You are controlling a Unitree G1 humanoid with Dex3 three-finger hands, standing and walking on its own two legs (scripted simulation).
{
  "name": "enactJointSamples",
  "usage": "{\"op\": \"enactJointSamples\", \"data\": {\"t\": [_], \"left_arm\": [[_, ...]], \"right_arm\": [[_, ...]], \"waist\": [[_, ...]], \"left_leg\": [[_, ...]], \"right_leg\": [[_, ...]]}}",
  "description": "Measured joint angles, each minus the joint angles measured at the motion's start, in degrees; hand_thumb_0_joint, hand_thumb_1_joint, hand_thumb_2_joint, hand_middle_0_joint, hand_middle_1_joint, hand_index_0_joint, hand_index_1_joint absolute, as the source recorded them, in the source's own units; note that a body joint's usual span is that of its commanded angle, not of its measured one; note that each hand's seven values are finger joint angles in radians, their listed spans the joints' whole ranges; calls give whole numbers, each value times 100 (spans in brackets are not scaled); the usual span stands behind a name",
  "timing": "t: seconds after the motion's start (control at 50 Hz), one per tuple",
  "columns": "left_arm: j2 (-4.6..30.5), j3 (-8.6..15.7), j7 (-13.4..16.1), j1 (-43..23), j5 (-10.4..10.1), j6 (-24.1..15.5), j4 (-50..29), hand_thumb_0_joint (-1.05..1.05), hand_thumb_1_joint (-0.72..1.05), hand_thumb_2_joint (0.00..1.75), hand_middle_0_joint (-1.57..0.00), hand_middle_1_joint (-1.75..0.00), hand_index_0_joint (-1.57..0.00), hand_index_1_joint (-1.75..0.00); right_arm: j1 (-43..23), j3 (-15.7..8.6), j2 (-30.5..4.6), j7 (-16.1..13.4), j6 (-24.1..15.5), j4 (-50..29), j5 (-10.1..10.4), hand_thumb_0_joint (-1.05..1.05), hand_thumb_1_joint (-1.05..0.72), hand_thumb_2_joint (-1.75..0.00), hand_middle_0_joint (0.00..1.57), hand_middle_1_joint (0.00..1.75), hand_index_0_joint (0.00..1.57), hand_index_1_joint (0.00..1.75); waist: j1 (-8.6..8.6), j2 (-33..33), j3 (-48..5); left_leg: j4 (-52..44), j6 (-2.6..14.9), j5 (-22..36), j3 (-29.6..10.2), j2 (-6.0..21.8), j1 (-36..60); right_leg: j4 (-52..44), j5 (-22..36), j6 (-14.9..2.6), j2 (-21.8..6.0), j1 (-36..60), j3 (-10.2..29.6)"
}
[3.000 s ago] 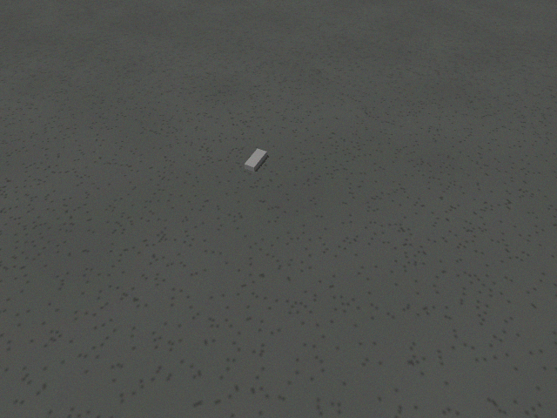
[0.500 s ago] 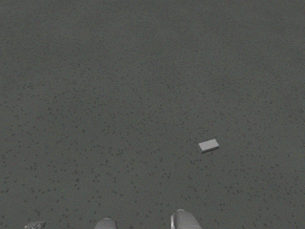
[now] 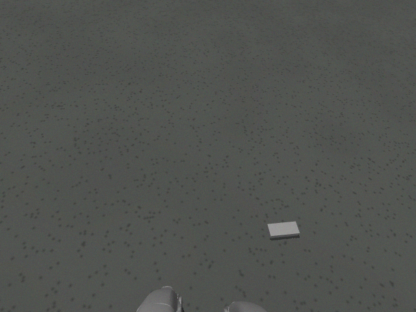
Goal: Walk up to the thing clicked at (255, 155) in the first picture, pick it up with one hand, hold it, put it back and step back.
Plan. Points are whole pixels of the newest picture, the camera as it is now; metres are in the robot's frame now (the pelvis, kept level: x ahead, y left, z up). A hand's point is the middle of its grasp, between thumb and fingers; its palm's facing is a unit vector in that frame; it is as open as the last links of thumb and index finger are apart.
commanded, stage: walk up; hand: left
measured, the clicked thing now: (282, 229) +0.58 -0.40 -0.72
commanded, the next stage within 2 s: none
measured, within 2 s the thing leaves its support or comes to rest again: neither
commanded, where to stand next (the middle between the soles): +0.22 -0.69 m, yaw +9 degrees
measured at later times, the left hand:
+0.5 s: hand out of the picture +0.09 +0.03 -0.13, palm faces +0.07 -0.93 -0.36, open 7.4 cm
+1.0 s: hand (281, 269) +0.24 -0.16 -0.15, palm faces +0.00 -0.91 -0.40, open 7.4 cm
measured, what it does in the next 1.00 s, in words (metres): steps to the right: right foot, then left foot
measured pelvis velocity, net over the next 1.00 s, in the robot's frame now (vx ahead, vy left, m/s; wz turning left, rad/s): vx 0.12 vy -0.48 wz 0.07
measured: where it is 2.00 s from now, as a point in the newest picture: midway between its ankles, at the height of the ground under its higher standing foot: outside the picture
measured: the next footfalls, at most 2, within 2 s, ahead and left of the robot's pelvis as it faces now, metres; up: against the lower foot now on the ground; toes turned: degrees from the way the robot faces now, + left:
right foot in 0.32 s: +0.13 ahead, -0.36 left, +0.00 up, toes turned +0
left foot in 0.62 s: +0.20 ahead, -0.21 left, +0.00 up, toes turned +10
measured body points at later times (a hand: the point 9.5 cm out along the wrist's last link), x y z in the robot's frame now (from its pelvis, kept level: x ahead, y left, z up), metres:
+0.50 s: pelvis +0.07 -0.25 +0.01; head +0.09 -0.24 +0.46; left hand +0.09 +0.08 -0.11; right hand +0.15 -0.62 -0.08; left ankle +0.12 -0.14 -0.65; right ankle +0.09 -0.36 -0.70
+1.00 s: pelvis +0.12 -0.48 -0.03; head +0.16 -0.44 +0.42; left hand +0.24 -0.12 -0.12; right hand +0.17 -0.87 -0.08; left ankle +0.16 -0.23 -0.70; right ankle +0.18 -0.66 -0.71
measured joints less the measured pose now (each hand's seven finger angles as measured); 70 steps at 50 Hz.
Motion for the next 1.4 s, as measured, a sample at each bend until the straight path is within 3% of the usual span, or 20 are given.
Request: {"op": "enactJointSamples", "data": {"t": [0.08, 0.22, 0.3, 0.34, 0.38, 0.44, 0.54, 0.62, 0.66, 0.72, 0.84, 0.94, 0.98, 1.02, 1.06, 1.12, 1.2, 1.24, 1.34, 1.4], "left_arm": [[50, 8, -56, -92, -1, 58, 32, 1, 91, 90, -20, -30, -20, -30], [261, 177, -199, -400, -8, 81, -65, 1, 91, 89, -20, -30, -20, -30], [411, 287, -220, -454, -45, 45, -76, 1, 91, 90, -20, -30, -20, -30], [362, 335, -171, -441, -15, -79, -70, 1, 91, 90, -20, -30, -20, -30], [208, 263, -94, -410, 12, -146, -48, 1, 91, 90, -20, -30, -20, -30], [-83, 130, -34, -288, -23, -146, 53, 1, 91, 89, -20, -30, -20, -30], [-187, 37, 14, -70, 20, -120, 86, 1, 91, 89, -20, -30, -21, -30], [-90, -30, 21, 27, 32, -27, -22, 1, 90, 89, -20, -30, -21, -30], [-83, -46, 53, -48, 34, 12, -30, 1, 91, 90, -20, -30, -20, -30], [-57, -96, 71, -137, 54, 83, 10, 1, 91, 90, -20, -30, -20, -30], [158, 33, -41, -551, -33, 46, -103, 1, 91, 89, -20, -30, -20, -30], [420, 173, -141, -847, -49, 82, -199, 1, 91, 90, -20, -30, -20, -30], [511, 233, -154, -870, -56, 46, -213, 1, 91, 90, -20, -30, -20, -30], [463, 293, -117, -875, -2, -56, -206, 1, 91, 90, -20, -30, -20, -30], [299, 223, -49, -826, 6, -131, -177, 1, 91, 90, -20, -30, -20, -30], [-34, 32, 16, -712, -31, -103, -37, 1, 91, 90, -20, -30, -20, -30], [-178, -101, 28, -552, 14, -27, -4, 1, 91, 89, -20, -30, -20, -30], [-144, -140, 35, -493, 19, 23, -49, 1, 91, 89, -21, -30, -21, -30], [-7, -143, 144, -552, -3, 111, -61, 1, 91, 89, -20, -30, -20, -30], [94, -67, 128, -665, -40, 124, -55, 1, 91, 89, -20, -30, -20, -30]], "right_arm": [[-32, 13, 55, -33, 45, -32, 7, 0, -90, -90, 21, 30, 21, 30], [115, -27, -158, 79, 37, 33, -145, 0, -89, -90, 21, 30, 21, 30], [128, -96, -373, 82, 148, 160, -206, 0, -89, -90, 21, 30, 21, 31], [79, -165, -538, 29, 280, 316, -229, 1, -89, -90, 21, 30, 21, 31], [-32, -259, -558, -100, 463, 550, -148, 1, -90, -90, 21, 30, 21, 30], [-209, -243, -502, -129, 439, 744, -20, 1, -90, -90, 20, 30, 20, 30], [-203, -75, -194, -8, 197, 651, 16, 1, -90, -90, 20, 30, 20, 30], [24, 25, 26, 30, 19, 433, 5, 0, -90, -90, 20, 30, 20, 30], [80, 5, 76, -20, 8, 314, -75, 0, -90, -90, 21, 30, 21, 30], [-14, 13, 109, -82, 91, 245, 7, 0, -90, -90, 21, 30, 21, 30], [88, -57, -59, -47, 51, 111, -62, 0, -89, -90, 21, 30, 21, 30], [162, -154, -343, 16, 76, 99, -186, 0, -89, -90, 21, 30, 21, 31], [158, -189, -469, 25, 132, 160, -208, 0, -89, -90, 21, 30, 21, 31], [111, -238, -638, -9, 243, 301, -232, 0, -89, -90, 21, 30, 21, 31], [-26, -312, -663, -123, 432, 522, -169, 1, -90, -90, 21, 30, 21, 30], [-252, -290, -585, -184, 408, 718, -37, 1, -90, -90, 20, 30, 20, 30], [-193, -139, -268, -77, 190, 682, 29, 1, -90, -90, 20, 30, 20, 30], [-57, -76, -94, -41, 91, 595, 36, 1, -90, -90, 20, 30, 20, 30], [65, 10, 166, -74, 55, 338, -35, 0, -90, -90, 21, 30, 21, 30], [62, -24, 175, -107, 95, 240, -41, 0, -89, -90, 21, 30, 21, 31]], "waist": [[-155, -229, -68], [-348, -234, -203], [-428, -96, -323], [-366, 161, -319], [-279, 301, -313], [-164, 461, -259], [60, 377, -126], [116, 225, -85], [-5, 87, 0], [-166, -65, 88], [-341, -174, 157], [-455, -109, 69], [-476, -51, -19], [-440, 186, -28], [-386, 293, -34], [-284, 451, 13], [-107, 340, 43], [-51, 236, 36], [-201, -51, 236], [-256, -179, 325]], "left_leg": [[-65, -218, -79, -139, 184, 169], [205, -425, -365, -682, 710, 52], [425, -464, -589, -1065, 1101, -92], [1007, -303, -1239, -1444, 1268, -307], [2027, -252, -1728, -1618, 906, -658], [2575, -229, -1491, -1120, 452, -896], [1490, -161, -1182, -102, 98, -604], [-296, -49, -114, 60, -64, 187], [-142, 18, -61, -3, -94, 128], [32, -96, -232, -33, 85, 169], [236, -403, -353, -310, 584, 167], [594, -434, -596, -677, 1062, -100], [749, -456, -700, -857, 1278, -226], [1230, -284, -1123, -1222, 1476, -446], [2148, -231, -1702, -1440, 1096, -741], [2626, -245, -1607, -1021, 621, -897], [1604, -181, -1393, -169, 217, -546], [644, -131, -784, 47, 36, -133], [372, -210, -440, -135, 152, 53], [331, -354, -399, -247, 379, 102]], "right_leg": [[799, 282, 93, -274, -652, 530], [177, 362, 227, -845, -965, 852], [-728, 322, 195, -832, -603, 608], [-838, 489, 411, -581, -470, 371], [-667, 367, 408, -480, -456, 180], [-1163, 516, 212, -356, -88, -30], [-1957, 754, -144, -132, 439, -236], [-1860, 549, -311, 67, 500, -410], [-1039, 222, -141, 136, 178, -125], [461, -1, 71, 225, -447, 462], [959, 383, 153, -343, -1067, 1134], [154, 186, 197, -778, -954, 969], [-465, 232, 161, -784, -663, 764], [-536, 251, 412, -546, -551, 517], [-309, 138, 446, -445, -598, 378], [-737, 320, 260, -291, -328, 234], [-1271, 510, -41, -156, -13, 99], [-1315, 486, -141, -74, 30, 16], [462, -158, 1, 296, -620, 562], [1317, 48, 42, 189, -1027, 976]]}}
